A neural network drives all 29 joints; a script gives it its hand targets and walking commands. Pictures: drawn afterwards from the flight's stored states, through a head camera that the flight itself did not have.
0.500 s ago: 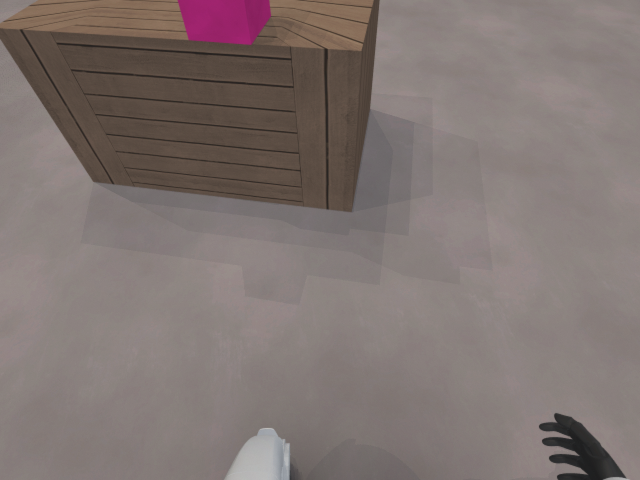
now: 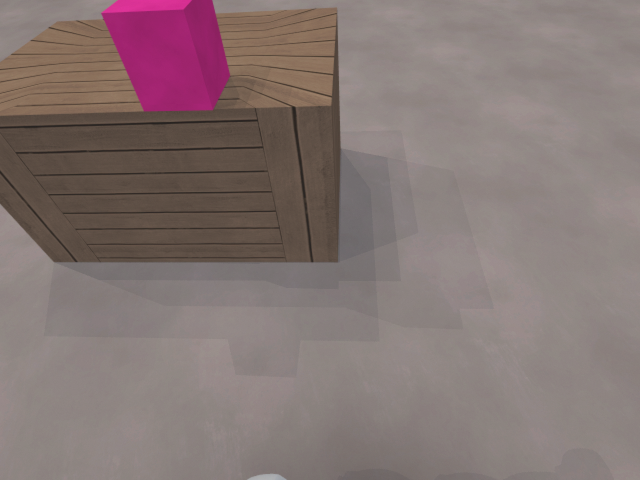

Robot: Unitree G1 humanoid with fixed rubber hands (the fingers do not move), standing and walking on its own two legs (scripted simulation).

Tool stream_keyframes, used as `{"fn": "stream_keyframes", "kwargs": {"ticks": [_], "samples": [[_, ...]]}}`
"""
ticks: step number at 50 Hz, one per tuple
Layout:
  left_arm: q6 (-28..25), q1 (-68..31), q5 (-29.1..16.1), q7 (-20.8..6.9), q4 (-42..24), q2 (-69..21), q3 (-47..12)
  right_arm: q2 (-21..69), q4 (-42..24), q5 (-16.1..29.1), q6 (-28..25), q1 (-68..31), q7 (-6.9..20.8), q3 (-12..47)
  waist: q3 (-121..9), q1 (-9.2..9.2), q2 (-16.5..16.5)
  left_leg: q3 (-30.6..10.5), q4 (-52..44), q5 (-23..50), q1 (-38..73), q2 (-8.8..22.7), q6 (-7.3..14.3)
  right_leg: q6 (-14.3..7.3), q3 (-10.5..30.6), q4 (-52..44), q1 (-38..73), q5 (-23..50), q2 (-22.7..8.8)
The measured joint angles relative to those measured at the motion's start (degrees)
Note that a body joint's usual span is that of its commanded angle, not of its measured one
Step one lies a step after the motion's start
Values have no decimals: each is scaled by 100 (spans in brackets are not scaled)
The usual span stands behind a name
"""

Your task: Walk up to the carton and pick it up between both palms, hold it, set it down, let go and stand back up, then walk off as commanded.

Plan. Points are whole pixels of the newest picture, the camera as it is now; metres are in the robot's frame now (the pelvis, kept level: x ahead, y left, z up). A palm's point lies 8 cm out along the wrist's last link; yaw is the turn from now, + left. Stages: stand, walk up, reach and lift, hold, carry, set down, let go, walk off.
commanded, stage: walk up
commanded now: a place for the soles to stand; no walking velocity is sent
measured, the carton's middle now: (175, 48) +1.17 +0.36 +0.07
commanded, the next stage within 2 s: none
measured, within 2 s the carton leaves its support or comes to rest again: neither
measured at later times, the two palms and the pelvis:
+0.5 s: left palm (4, 447) +0.22 +0.44 -0.09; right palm (498, 427) +0.22 -0.23 -0.10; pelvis +0.14 +0.10 -0.01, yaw +1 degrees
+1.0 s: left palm out of the picture +0.27 +0.57 -0.08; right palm (404, 299) +0.43 -0.15 -0.10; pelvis +0.26 +0.19 -0.02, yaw +0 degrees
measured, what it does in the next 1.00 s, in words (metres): walks ahead: left foot, then right foot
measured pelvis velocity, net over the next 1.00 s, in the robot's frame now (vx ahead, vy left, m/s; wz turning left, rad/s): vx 0.26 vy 0.19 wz -0.01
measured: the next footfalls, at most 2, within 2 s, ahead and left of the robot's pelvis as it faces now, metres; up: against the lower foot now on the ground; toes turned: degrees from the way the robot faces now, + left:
left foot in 0.28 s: +0.24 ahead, +0.23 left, +0.00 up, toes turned +7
right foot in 0.58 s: +0.29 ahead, +0.00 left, +0.00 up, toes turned -5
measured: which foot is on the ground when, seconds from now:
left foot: up 0.00-0.26, down 0.28-0.62, up 0.64-0.94, down 0.96-1.00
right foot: down 0.00-0.32, up 0.34-0.56, down 0.58-1.00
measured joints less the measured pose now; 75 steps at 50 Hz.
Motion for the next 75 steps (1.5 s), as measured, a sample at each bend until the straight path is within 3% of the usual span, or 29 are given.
{"fn": "stream_keyframes", "kwargs": {"ticks": [5, 9, 13, 15, 17, 19, 22, 24, 28, 31, 33, 35, 38, 47, 49, 51, 53, 57, 63, 66, 68, 71, 75], "samples": [[5, 51, -59, 67, -109, 38, 23, -64, -96, 0, 39, -324, -1, -11, 69, 165, 236, -327, -55, 338, -541, 258, -60, 123, -20, -300, 521, -79, 45], [-15, 145, 13, 53, -97, 102, 37, -163, -212, 6, 104, -679, 90, -75, 26, 229, 291, -301, -792, 711, -712, 528, -88, 260, 14, -282, 753, -293, -68], [22, 174, 109, 31, -73, 231, 40, -223, -269, 69, 92, -901, 241, -143, -109, 262, 227, -129, -1593, 902, -549, 684, 27, 428, 27, -115, 874, -616, -268], [74, 125, 149, 41, -27, 356, 48, -200, -267, 34, 32, -885, 277, -177, -200, 288, -6, 49, -1827, 1073, -341, 580, -9, 396, 120, 221, 831, -935, -507], [123, 34, 145, 56, 38, 399, 28, -180, -289, -13, -55, -878, 234, -202, -151, 292, -321, 332, -1562, 977, -307, 348, -85, 181, 454, 981, 556, -1073, -797], [172, -88, 60, 62, 95, 306, -59, -205, -309, 46, -102, -789, 171, -174, -120, 159, -332, 360, -1363, 726, -332, 253, -27, 63, 838, 1991, 84, -917, -545], [166, -252, 21, 46, 166, 210, -140, -92, -221, 101, -107, -610, 69, -105, -45, 49, -492, 473, -1542, 657, -98, 111, 82, 27, 877, 2699, -531, -461, -395], [144, -269, 7, 8, 183, 164, -156, -3, -164, 81, -126, -493, 23, -48, -4, 0, -610, 568, -1715, 642, 87, 52, 124, 55, 695, 2465, -779, -377, -401], [146, -222, 7, -62, 200, 38, -158, -2, -133, -32, -115, -223, 16, -22, 50, -93, -608, 674, -1812, 483, 326, 31, 159, 53, 403, 877, -765, -696, -321], [71, -107, 43, -34, 219, -92, -107, -111, -139, -95, 0, -66, 37, -67, 95, -175, -290, 557, -1471, 84, 368, 206, 181, 47, 238, 313, -526, 323, -137], [21, 122, 87, 29, 160, -50, -56, -78, -97, -101, 110, -23, 22, -73, -17, -118, -181, 316, -803, -398, 171, 188, 184, 74, 195, 436, -499, 155, -43], [42, 248, 65, 89, 181, 13, -29, -45, -39, -76, 169, -98, 8, -48, -14, 1, -131, 4, -127, -344, -48, 64, 62, 91, 218, 424, -337, -47, -1], [38, 320, 20, 163, 174, 55, -11, -107, -42, -78, 154, -277, -21, -76, 26, 158, 85, -252, 192, -115, -392, 153, -12, 145, 175, 243, -64, -90, 40], [4, 482, 104, 162, 70, 306, 46, -314, -434, 2, 112, -1065, 107, -214, 108, 513, 160, -188, -1119, 236, -692, 568, 52, 428, 466, 549, 103, -577, -330], [61, 422, 155, 160, 119, 387, 43, -302, -477, 10, 48, -1153, 155, -254, 113, 529, -25, 27, -1409, 771, -553, 422, -39, 393, 630, 853, 45, -840, -591], [127, 362, 191, 169, 157, 419, 7, -276, -526, -14, -11, -1160, 156, -277, 145, 546, -264, 317, -1193, 842, -516, 208, -72, 144, 951, 1395, -129, -1043, -822], [204, 234, 146, 183, 217, 328, -61, -278, -550, 28, -40, -1020, 125, -258, 70, 454, -192, 333, -933, 550, -580, 178, 20, 28, 1089, 2193, -436, -1077, -586], [172, -11, 115, 139, 295, 288, -85, -10, -403, 41, -38, -752, 8, -138, 120, 265, -404, 462, -1083, 429, -285, 90, 135, 58, 775, 2721, -887, -692, -394], [173, -31, 81, -15, 331, 114, -64, 8, -199, -53, -26, -266, -2, -80, 1, 3, -503, 658, -1384, 294, 45, 46, 242, 61, 277, 1122, -821, -832, -252], [92, 84, 118, -35, 331, -43, -29, -140, -131, -70, 59, -58, -9, -143, -57, -118, -170, 524, -1154, -175, 105, 217, 260, -8, 90, 555, -529, -37, -62], [27, 263, 139, 26, 248, -1, 13, -97, -26, -71, 146, 15, -38, -131, -159, -62, -143, 286, -602, -636, -42, 125, 191, -10, 84, 568, -439, -115, -11], [22, 357, 72, 132, 232, 20, 34, -116, 105, -20, 181, -88, -45, -94, -82, 122, -31, -55, 69, -238, -302, 73, 59, 69, 128, 392, -95, -233, 53], [19, 370, 46, 175, 199, 64, 67, -148, 7, 1, 150, -354, -83, -114, 62, 307, 94, -242, -57, 201, -640, 261, 17, 173, 185, 182, 241, -262, 32]]}}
